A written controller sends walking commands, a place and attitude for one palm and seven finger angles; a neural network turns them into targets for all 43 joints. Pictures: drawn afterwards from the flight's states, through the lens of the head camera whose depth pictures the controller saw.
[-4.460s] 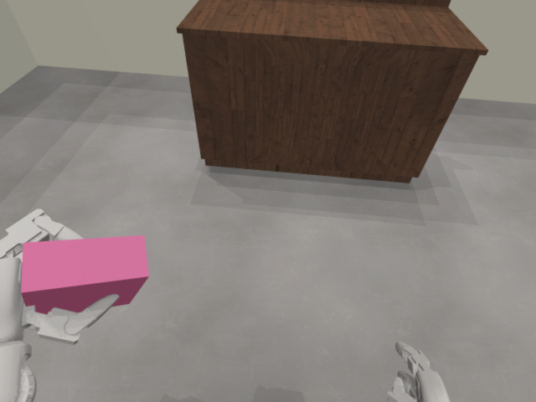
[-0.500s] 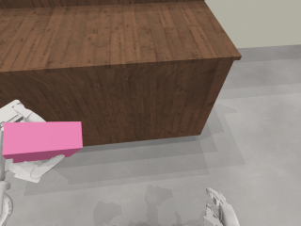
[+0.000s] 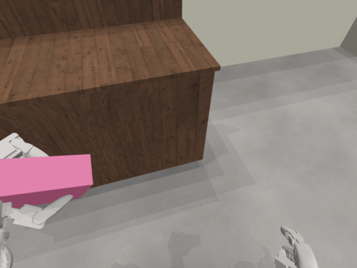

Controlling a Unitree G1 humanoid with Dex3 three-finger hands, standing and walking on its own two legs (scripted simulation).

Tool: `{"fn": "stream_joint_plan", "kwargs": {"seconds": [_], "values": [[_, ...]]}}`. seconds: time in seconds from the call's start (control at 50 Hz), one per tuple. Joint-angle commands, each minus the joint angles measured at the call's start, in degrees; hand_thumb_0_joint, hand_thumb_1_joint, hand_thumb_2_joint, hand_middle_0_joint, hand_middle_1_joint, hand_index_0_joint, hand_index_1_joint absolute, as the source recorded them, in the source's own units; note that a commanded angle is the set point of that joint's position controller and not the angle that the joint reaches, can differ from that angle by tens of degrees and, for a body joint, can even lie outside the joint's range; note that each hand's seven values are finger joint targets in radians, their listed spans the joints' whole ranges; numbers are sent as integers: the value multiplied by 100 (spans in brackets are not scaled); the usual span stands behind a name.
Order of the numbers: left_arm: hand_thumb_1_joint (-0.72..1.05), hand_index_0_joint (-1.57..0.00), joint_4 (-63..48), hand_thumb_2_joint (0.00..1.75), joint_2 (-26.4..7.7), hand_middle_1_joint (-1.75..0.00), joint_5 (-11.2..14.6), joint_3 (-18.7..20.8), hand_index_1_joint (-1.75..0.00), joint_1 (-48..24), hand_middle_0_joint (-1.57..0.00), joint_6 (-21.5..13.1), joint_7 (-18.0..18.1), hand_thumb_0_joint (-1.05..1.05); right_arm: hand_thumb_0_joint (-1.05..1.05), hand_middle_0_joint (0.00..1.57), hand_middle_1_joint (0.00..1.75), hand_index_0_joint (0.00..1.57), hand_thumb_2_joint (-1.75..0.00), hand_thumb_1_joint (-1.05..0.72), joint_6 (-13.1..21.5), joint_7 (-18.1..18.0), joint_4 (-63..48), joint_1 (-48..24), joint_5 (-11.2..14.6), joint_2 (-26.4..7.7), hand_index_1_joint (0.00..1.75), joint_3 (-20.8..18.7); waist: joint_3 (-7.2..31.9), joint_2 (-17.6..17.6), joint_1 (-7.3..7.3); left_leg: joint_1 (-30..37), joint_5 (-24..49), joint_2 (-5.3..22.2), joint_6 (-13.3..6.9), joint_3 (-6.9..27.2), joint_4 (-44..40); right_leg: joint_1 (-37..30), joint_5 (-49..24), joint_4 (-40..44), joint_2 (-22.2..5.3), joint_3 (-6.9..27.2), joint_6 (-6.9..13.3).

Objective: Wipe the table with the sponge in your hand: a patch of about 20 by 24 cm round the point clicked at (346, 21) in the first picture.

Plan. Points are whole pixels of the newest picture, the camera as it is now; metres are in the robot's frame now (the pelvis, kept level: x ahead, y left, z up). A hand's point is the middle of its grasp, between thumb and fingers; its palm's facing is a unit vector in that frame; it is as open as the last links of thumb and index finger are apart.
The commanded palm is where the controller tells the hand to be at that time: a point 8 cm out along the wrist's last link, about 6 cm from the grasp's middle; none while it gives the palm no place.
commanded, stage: take the last steps up to it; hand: left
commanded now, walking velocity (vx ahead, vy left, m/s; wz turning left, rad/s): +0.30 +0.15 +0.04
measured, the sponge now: (59, 181) +0.22 +0.21 +0.17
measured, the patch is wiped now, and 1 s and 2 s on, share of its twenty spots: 0.00 0.00 0.00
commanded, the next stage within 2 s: none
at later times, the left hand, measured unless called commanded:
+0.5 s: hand (58, 198) +0.19 +0.20 +0.17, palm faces +0.38 -0.82 -0.43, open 9.3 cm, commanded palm +0.11 +0.26 +0.18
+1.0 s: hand (41, 154) +0.26 +0.26 +0.18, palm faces +0.40 -0.81 -0.43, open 9.3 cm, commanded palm +0.20 +0.30 +0.18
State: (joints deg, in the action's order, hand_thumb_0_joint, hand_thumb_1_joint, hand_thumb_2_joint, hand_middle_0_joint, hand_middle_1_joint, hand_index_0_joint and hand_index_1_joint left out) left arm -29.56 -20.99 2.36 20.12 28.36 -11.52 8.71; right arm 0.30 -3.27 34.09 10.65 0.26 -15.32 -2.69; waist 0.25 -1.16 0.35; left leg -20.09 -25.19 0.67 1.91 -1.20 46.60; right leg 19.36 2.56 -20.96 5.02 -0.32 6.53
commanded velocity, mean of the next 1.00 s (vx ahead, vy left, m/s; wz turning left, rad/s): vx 0.30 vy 0.15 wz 0.04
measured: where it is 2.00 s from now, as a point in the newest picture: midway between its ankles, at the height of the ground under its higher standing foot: outside the picture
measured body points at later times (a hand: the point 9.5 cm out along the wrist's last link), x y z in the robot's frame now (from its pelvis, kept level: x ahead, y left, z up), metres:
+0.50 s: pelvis -0.04 -0.02 -0.01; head -0.03 -0.05 +0.44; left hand +0.16 +0.24 +0.19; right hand +0.09 -0.25 -0.13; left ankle -0.06 +0.11 -0.70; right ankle -0.03 -0.13 -0.74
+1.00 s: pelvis +0.04 +0.02 -0.01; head +0.06 +0.02 +0.44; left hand +0.24 +0.30 +0.20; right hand +0.21 -0.19 -0.10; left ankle +0.05 +0.14 -0.74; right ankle +0.04 -0.07 -0.70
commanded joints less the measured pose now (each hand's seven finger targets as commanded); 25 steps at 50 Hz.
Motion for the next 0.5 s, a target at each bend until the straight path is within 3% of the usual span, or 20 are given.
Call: {"fn": "stream_joint_plan", "kwargs": {"seconds": [0.0,0.04,0.06,0.08,0.1,0.12,0.14,0.18,0.22,0.24,0.3,0.32,0.34,0.36,0.38,0.4,0.42,0.44,0.46,0.48], "values": [[10,-120,-1012,130,-1009,-160,-35,686,-160,-550,-120,-358,127,0,0,20,30,20,-90,-90,228,23,-933,-392,-7,-366,30,-48,786,-399,62,565,-195,-183,-219,-179,-1271,-418,2650,1507,-1666,1966,-287],[10,-120,-1169,130,-1005,-160,-82,530,-160,-756,-120,-384,100,0,0,20,30,20,-90,-90,236,15,-936,-170,7,-361,30,-17,1004,-78,-97,1370,-78,-145,-375,-318,-2514,-331,2887,1242,-1348,1549,-482],[10,-120,-1082,130,-1031,-160,-103,507,-160,-780,-120,-406,98,0,0,20,30,20,-90,-90,253,-13,-971,-86,-22,-425,30,4,841,373,-148,1453,-500,171,-570,46,-3116,-91,3022,666,-957,1236,-607],[10,-120,-1155,130,-885,-160,-104,417,-160,-862,-120,-460,68,0,0,20,30,20,-90,-90,304,-4,-1048,-107,-65,-506,30,3,549,1258,-152,1470,-1444,1044,-951,1363,-3784,563,2699,-495,-387,673,-772],[10,-120,-1133,130,-937,-160,-186,502,-160,-859,-120,-477,80,0,0,20,30,20,-90,-90,403,46,-1111,-278,-49,-478,30,16,229,1910,-75,1065,-1800,2031,-1399,2170,-4003,1040,2097,-2468,-72,-67,-851],[10,-120,-1042,130,-1184,-160,-191,692,-160,-938,-120,-521,85,0,0,20,30,20,-90,-90,488,34,-1092,-369,-50,-288,30,37,114,1644,-76,376,-1552,2327,-1661,2383,-4038,1053,2062,-3895,-187,71,-772],[10,-120,-1081,130,-1220,-160,-260,767,-160,-998,-120,-536,63,0,0,20,30,20,-90,-90,536,32,-965,-477,-83,-144,30,76,-176,1494,-64,-51,-1206,2018,-1585,1823,-3975,1122,1978,-4537,-294,131,-720],[10,-120,-662,130,-809,-160,-241,495,-160,-415,-120,-413,6,0,0,20,30,20,-90,-90,601,76,-768,-303,-5,-322,30,-42,-299,1221,-60,319,-644,1529,-1357,915,-3556,1508,1920,-4699,-383,-51,-735],[10,-120,-837,130,-740,-160,-234,423,-160,-482,-120,-371,-2,0,0,20,30,20,-90,-90,644,81,-717,-237,31,-307,30,-23,-277,1295,-28,576,-477,1313,-1222,652,-3459,1528,1867,-4074,-521,-352,-751],[10,-120,-862,130,-719,-160,-231,333,-160,-626,-120,-377,20,0,0,20,30,20,-90,-90,665,35,-685,-229,27,-277,30,12,-362,1241,-88,491,-346,1371,-1210,845,-3496,1309,1996,-3597,-598,-454,-784],[10,-120,-829,130,-855,-160,-257,324,-160,-1202,-120,-399,51,0,0,20,30,20,-90,-90,786,-71,-536,-251,-43,-334,30,51,-225,1326,-70,502,298,1330,-1123,655,-3213,291,2397,-1968,-543,-792,-855],[10,-120,-917,130,-865,-160,-301,236,-160,-1485,-120,-393,53,0,0,20,30,20,-90,-90,815,-83,-499,-266,-60,-361,30,71,-208,1465,-85,466,214,1195,-1021,484,-3045,-37,2408,-1491,-452,-1021,-880],[10,-120,-824,130,-908,-160,-298,275,-160,-1610,-120,-397,86,0,0,20,30,20,-90,-90,844,-97,-477,-341,-68,-357,30,71,-58,1378,-26,280,-11,1163,-941,437,-2679,-632,2252,-870,-490,-1046,-863],[10,-120,-713,130,-865,-160,-324,247,-160,-1625,-120,-395,99,0,0,20,30,20,-90,-90,856,-91,-426,-320,-65,-360,30,48,76,1113,-12,3,-254,989,-826,261,-2238,-1238,1868,-384,-567,-967,-808],[10,-120,-665,130,-959,-160,-357,315,-160,-1577,-120,-404,123,0,0,20,30,20,-90,-90,845,-74,-379,-301,-55,-290,30,33,240,416,-14,-528,-290,735,-691,-1,-1231,-1831,1835,-79,-1120,-218,-567],[10,-120,-632,130,-1221,-160,-370,504,-160,-1508,-120,-417,138,0,0,20,30,20,-90,-90,800,-36,-414,-324,-39,-158,30,4,337,-1123,-6,-1587,-467,149,-407,-414,375,-2301,2378,537,-2389,1893,3],[10,-120,-514,130,-1429,-160,-298,747,-160,-1364,-120,-446,135,0,0,20,30,20,-90,-90,786,-8,-459,-535,-80,-287,30,-28,168,-1357,99,-2169,-538,31,-263,22,1685,-2101,2316,933,-3259,3036,366],[10,-120,-846,130,-1352,-160,-231,747,-160,-1575,-120,-521,123,0,0,20,30,20,-90,-90,781,24,-456,-599,-56,-279,30,-53,197,-1091,48,-2127,-134,254,-184,410,2211,-1766,2843,1062,-3327,2945,470],[10,-120,-768,130,-1386,-160,-206,897,-160,-1178,-120,-558,89,0,0,20,30,20,-90,-90,760,35,-424,-532,-37,-324,30,-111,23,-813,1,-1971,198,385,-132,510,2319,-1320,2931,1098,-3110,2808,465],[10,-120,-785,130,-1349,-160,-161,1006,-160,-611,-120,-613,50,0,0,20,30,20,-90,-90,666,52,-404,-512,-45,-265,30,-72,-49,-557,7,-1880,490,448,-89,463,2309,-1145,2350,989,-2860,2189,401]]}}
